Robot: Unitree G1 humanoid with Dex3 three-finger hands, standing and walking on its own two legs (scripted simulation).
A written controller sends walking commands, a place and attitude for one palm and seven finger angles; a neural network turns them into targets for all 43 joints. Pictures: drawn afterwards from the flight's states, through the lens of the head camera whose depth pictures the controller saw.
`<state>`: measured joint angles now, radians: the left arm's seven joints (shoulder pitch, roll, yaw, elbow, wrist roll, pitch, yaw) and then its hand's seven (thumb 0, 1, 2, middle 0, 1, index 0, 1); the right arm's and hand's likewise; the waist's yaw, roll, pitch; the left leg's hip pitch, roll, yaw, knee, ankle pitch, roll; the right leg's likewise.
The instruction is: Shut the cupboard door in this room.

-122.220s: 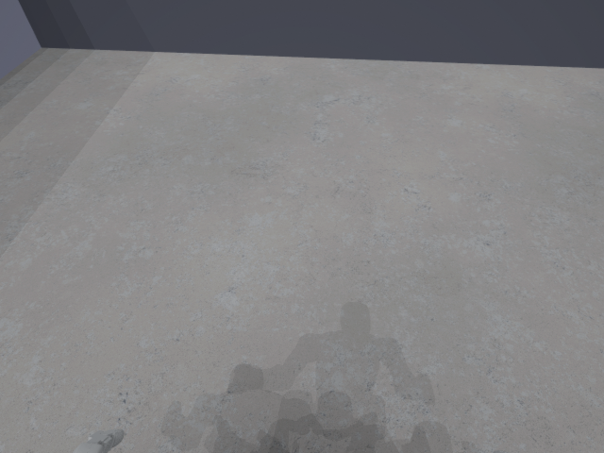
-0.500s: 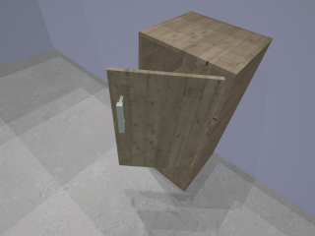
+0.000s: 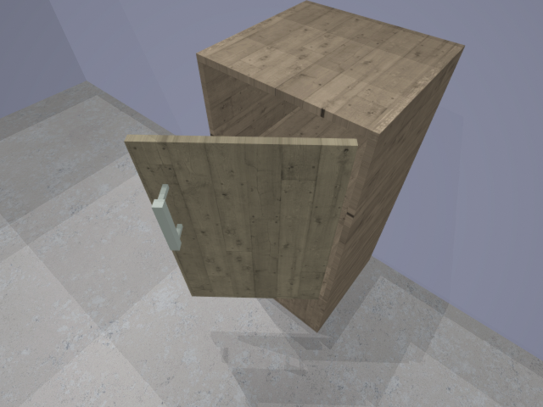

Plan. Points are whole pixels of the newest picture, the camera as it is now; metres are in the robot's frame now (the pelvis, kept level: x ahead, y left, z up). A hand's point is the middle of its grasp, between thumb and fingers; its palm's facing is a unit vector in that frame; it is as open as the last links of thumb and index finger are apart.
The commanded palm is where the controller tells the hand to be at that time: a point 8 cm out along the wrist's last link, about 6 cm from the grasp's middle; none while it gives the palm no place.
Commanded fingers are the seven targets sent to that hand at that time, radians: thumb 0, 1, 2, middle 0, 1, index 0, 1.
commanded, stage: come to a stop and stand still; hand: left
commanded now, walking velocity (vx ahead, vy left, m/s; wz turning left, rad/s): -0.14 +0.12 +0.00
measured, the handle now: (170, 218) +0.45 +0.22 -0.04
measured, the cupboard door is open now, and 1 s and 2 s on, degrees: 38 38 38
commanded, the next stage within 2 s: none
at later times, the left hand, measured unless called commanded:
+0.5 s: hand out of the picture -0.05 +0.25 -0.17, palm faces +0.05 -0.96 -0.26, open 7.4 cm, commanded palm none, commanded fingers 0.00 0.90 0.90 -0.20 -0.30 -0.20 -0.30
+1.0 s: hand out of the picture -0.10 +0.20 -0.19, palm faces +0.04 -0.99 -0.15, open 7.4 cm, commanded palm none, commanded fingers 0.00 0.90 0.90 -0.20 -0.30 -0.20 -0.30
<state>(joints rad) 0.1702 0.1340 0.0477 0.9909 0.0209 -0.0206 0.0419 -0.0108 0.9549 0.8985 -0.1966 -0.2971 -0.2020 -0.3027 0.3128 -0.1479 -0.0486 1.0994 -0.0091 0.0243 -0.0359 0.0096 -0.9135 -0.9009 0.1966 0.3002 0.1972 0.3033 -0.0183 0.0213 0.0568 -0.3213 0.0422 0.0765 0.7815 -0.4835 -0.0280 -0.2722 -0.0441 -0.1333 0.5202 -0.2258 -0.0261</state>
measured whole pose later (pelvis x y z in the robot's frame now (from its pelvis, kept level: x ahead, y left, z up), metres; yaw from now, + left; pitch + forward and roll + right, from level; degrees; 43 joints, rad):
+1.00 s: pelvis -0.10 +0.04 -0.01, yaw -1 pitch -3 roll +0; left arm 0.32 0.12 0.03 1.07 0.02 0.04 0.02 0.01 0.91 0.90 -0.20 -0.30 -0.20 -0.30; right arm 0.37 -0.16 -0.03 1.02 -0.03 0.01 -0.03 0.01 -0.91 -0.90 0.20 0.30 0.20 0.30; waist -0.01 -0.02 0.01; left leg -0.29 -0.06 0.09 0.59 -0.25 0.08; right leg -0.38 -0.02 0.06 0.71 -0.36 -0.02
